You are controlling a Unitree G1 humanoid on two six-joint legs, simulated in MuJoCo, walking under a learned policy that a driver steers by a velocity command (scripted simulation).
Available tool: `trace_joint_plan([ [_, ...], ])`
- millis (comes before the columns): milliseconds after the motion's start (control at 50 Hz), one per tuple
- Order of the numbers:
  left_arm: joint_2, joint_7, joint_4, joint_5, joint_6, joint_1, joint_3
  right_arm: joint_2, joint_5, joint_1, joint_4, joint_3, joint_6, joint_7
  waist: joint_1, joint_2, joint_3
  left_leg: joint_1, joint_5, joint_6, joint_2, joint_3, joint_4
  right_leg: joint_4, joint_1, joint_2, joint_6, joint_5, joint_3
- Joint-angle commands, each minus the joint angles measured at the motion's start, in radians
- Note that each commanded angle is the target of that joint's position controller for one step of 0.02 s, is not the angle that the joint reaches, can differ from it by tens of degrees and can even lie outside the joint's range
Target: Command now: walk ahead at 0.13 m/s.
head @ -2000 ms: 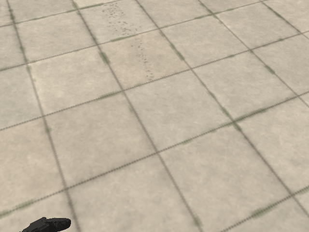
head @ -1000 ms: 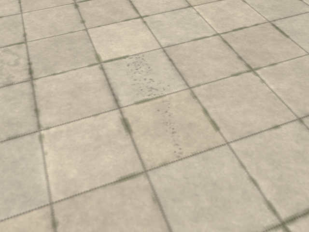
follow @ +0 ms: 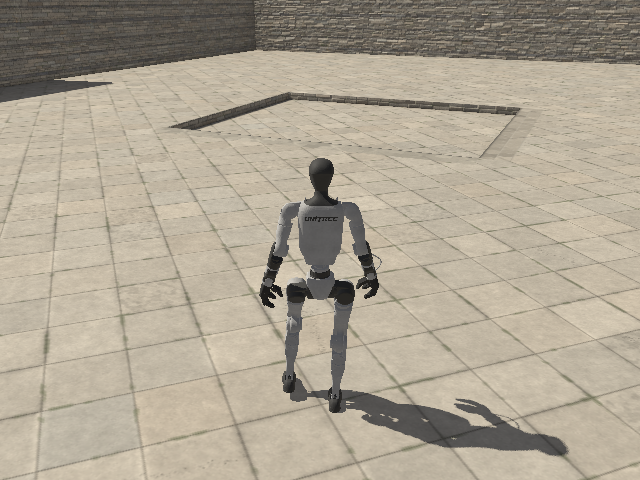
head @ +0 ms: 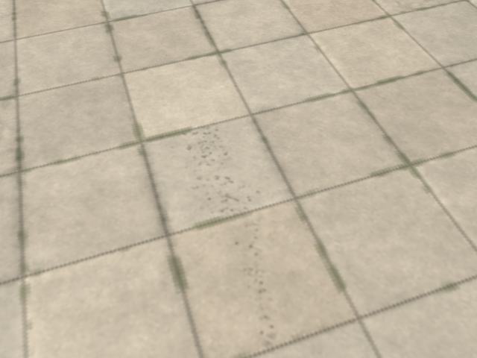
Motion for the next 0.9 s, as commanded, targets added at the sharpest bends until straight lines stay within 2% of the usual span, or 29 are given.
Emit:
trace_joint_plan([
  [20,0.165,0.013,-0.04,-0.005,0.0,-0.051,0.031,-0.066,0.003,0.025,-0.029,-0.012,0.007,0.001,-0.031,-0.109,-0.093,0.2,0.06,-0.006,-0.015,0.003,-0.106,-0.069,-0.065,-0.276,-0.137,0.37,0.122],
  [60,0.159,0.013,-0.023,-0.013,0.01,-0.052,0.028,-0.078,-0.001,0.001,-0.037,-0.016,0.008,0.0,-0.032,-0.111,-0.08,0.219,0.014,0.007,-0.025,0.003,-0.17,-0.035,-0.044,-0.287,-0.133,0.298,0.151],
  [100,0.128,0.016,-0.008,-0.027,0.019,-0.045,0.017,-0.087,-0.014,0.028,-0.024,-0.02,0.002,-0.001,-0.06,-0.085,-0.083,0.328,0.129,0.036,-0.032,0.01,-0.333,0.043,-0.048,-0.243,-0.078,0.2,0.149],
  [120,0.099,0.017,0.0,-0.013,0.016,-0.001,0.007,-0.131,-0.02,0.047,-0.02,-0.029,-0.001,-0.007,-0.048,-0.032,-0.11,0.422,0.354,0.056,0.028,-0.053,-0.353,0.099,-0.07,-0.193,-0.029,0.135,0.129],
  [140,0.096,0.015,0.016,0.003,0.01,0.101,0.008,-0.19,-0.013,0.037,-0.019,-0.039,0.003,-0.014,0.028,0.064,-0.15,0.523,0.492,0.113,0.087,-0.104,-0.287,0.128,-0.136,-0.121,0.012,-0.011,0.091],
  [160,0.067,0.022,0.026,-0.002,0.016,0.106,-0.001,-0.124,-0.004,0.018,-0.002,-0.026,0.011,-0.01,0.029,0.111,-0.171,0.496,0.381,0.156,0.081,-0.117,-0.289,0.107,-0.118,-0.099,0.044,-0.095,0.062],
  [180,0.092,0.027,0.021,-0.005,0.028,0.051,0.001,-0.075,0.006,-0.014,-0.004,-0.017,0.018,-0.003,0.008,0.079,-0.135,0.434,0.262,0.14,0.043,-0.102,-0.305,0.09,-0.088,-0.098,0.057,-0.104,0.056],
  [200,0.114,0.033,0.022,-0.013,0.04,0.017,0.006,-0.063,0.003,-0.037,-0.007,-0.013,0.019,0.002,-0.005,0.043,-0.111,0.411,0.228,0.115,0.015,-0.077,-0.306,0.097,-0.091,-0.1,0.055,-0.093,0.056],
  [240,0.124,0.038,0.028,-0.013,0.059,0.006,0.008,-0.083,0.0,-0.033,0.01,-0.016,0.011,0.008,-0.011,0.022,-0.103,0.409,0.266,0.098,-0.009,-0.055,-0.292,0.105,-0.078,-0.108,0.049,-0.033,0.062],
  [300,0.119,0.038,0.04,-0.017,0.065,-0.002,0.006,-0.084,0.002,-0.03,0.037,-0.017,0.004,0.006,-0.015,0.003,-0.119,0.441,0.347,0.102,-0.015,-0.039,-0.267,0.116,-0.056,-0.122,0.048,0.054,0.078],
  [360,0.155,0.042,0.008,-0.032,0.07,-0.064,0.019,-0.141,0.004,-0.027,0.038,-0.04,0.012,-0.018,-0.036,-0.017,-0.135,0.491,0.396,0.125,0.002,-0.03,-0.236,0.189,-0.107,-0.111,0.041,0.127,0.089],
  [400,0.14,0.045,-0.01,-0.037,0.078,-0.076,0.022,-0.157,0.004,0.013,0.047,-0.053,0.025,-0.034,-0.048,0.005,-0.152,0.526,0.42,0.169,0.057,-0.066,-0.245,0.281,-0.167,-0.092,0.05,0.076,0.086],
  [420,0.128,0.047,-0.019,-0.036,0.084,-0.08,0.023,-0.163,0.003,0.042,0.052,-0.058,0.031,-0.041,-0.057,0.032,-0.161,0.543,0.427,0.205,0.114,-0.113,-0.273,0.352,-0.208,-0.077,0.061,0.001,0.078],
  [440,0.117,0.048,-0.026,-0.035,0.091,-0.08,0.024,-0.167,0.002,0.059,0.053,-0.06,0.036,-0.047,-0.062,0.079,-0.167,0.546,0.443,0.253,0.189,-0.173,-0.317,0.448,-0.245,-0.058,0.075,-0.164,0.058],
  [460,0.118,0.048,-0.033,-0.035,0.102,-0.085,0.031,-0.167,-0.004,0.046,0.04,-0.059,0.036,-0.054,-0.075,0.143,-0.168,0.523,0.457,0.317,0.284,-0.248,-0.366,0.649,-0.285,-0.053,0.09,-0.466,0.054],
  [480,0.141,0.046,-0.039,-0.04,0.112,-0.09,0.043,-0.169,-0.012,0.034,0.024,-0.057,0.03,-0.058,-0.082,0.115,-0.158,0.478,0.433,0.356,0.336,-0.272,-0.409,0.84,-0.322,-0.085,0.103,-0.572,0.095],
  [520,0.127,0.044,-0.035,-0.054,0.13,-0.044,0.049,-0.168,0.003,-0.122,-0.015,-0.054,0.02,-0.062,0.004,0.073,-0.105,0.341,0.211,0.26,0.262,-0.136,-0.442,0.75,-0.267,-0.165,0.097,-0.48,0.136],
  [540,0.122,0.044,-0.03,-0.047,0.134,-0.038,0.049,-0.167,0.005,-0.16,-0.022,-0.055,0.019,-0.061,0.011,0.075,-0.094,0.296,0.174,0.226,0.223,-0.074,-0.45,0.666,-0.213,-0.159,0.099,-0.423,0.098],
  [600,0.125,0.022,-0.016,-0.036,0.132,0.024,0.059,-0.178,0.016,-0.166,-0.008,-0.06,0.039,-0.053,0.038,0.085,-0.128,0.264,0.157,0.188,0.172,0.045,-0.389,0.423,-0.043,-0.117,0.086,-0.213,0.008],
  [620,0.132,0.012,-0.004,-0.035,0.133,0.064,0.067,-0.169,0.028,-0.159,-0.003,-0.058,0.045,-0.05,0.053,0.065,-0.134,0.252,0.084,0.158,0.157,0.079,-0.331,0.309,0.015,-0.09,0.064,-0.127,-0.021],
  [640,0.144,0.005,0.0,-0.031,0.134,0.076,0.076,-0.131,0.035,-0.114,0.016,-0.053,0.054,-0.045,0.047,-0.023,-0.105,0.187,-0.079,0.096,0.11,0.139,-0.198,0.202,0.061,-0.081,0.024,-0.088,0.025],
  [660,0.248,0.019,-0.035,-0.026,0.132,0.066,0.098,-0.075,0.006,-0.063,0.013,-0.04,0.065,-0.036,0.013,-0.326,-0.042,-0.055,-0.412,-0.012,-0.017,0.236,0.091,0.045,0.107,-0.303,-0.084,0.098,0.38],
  [680,0.328,0.015,-0.087,0.014,0.107,0.044,0.093,-0.077,-0.015,-0.175,-0.058,-0.041,0.059,-0.041,0.026,-0.359,-0.05,-0.127,-0.58,-0.034,-0.122,0.074,0.293,-0.034,-0.028,-0.466,-0.261,0.182,0.653],
  [700,0.322,0.013,-0.094,0.037,0.078,0.012,0.096,-0.105,0.0,-0.221,-0.083,-0.05,0.056,-0.045,0.022,-0.268,-0.048,-0.121,-0.52,-0.013,-0.105,-0.005,0.389,-0.074,-0.079,-0.445,-0.272,0.003,0.65],
  [720,0.298,0.021,-0.105,0.013,0.058,-0.051,0.093,-0.14,0.012,-0.195,-0.072,-0.062,0.052,-0.048,-0.015,-0.222,-0.014,-0.129,-0.403,0.005,-0.082,-0.029,0.385,-0.072,-0.078,-0.38,-0.2,-0.108,0.558],
  [740,0.262,0.029,-0.119,-0.011,0.053,-0.108,0.086,-0.162,0.007,-0.156,-0.043,-0.073,0.05,-0.054,-0.038,-0.177,-0.009,-0.129,-0.316,0.006,-0.065,-0.029,0.372,-0.05,-0.062,-0.335,-0.132,-0.147,0.491],
  [760,0.233,0.035,-0.128,-0.024,0.051,-0.129,0.077,-0.164,-0.001,-0.135,-0.028,-0.076,0.048,-0.059,-0.041,-0.174,-0.018,-0.112,-0.265,-0.001,-0.065,-0.028,0.367,-0.032,-0.054,-0.308,-0.106,-0.084,0.453],
  [800,0.199,0.043,-0.124,-0.027,0.051,-0.085,0.066,-0.14,0.001,-0.121,-0.026,-0.075,0.037,-0.052,-0.038,-0.158,-0.068,-0.073,-0.205,-0.013,-0.084,-0.03,0.364,-0.008,-0.004,-0.283,-0.107,0.061,0.414],
  [900,0.214,0.057,-0.115,-0.036,0.059,-0.012,0.075,-0.107,0.013,-0.147,-0.045,-0.063,0.021,-0.044,-0.007,-0.167,-0.085,-0.089,-0.181,-0.042,-0.103,-0.052,0.171,0.01,0.128,-0.277,-0.128,0.096,0.451],
])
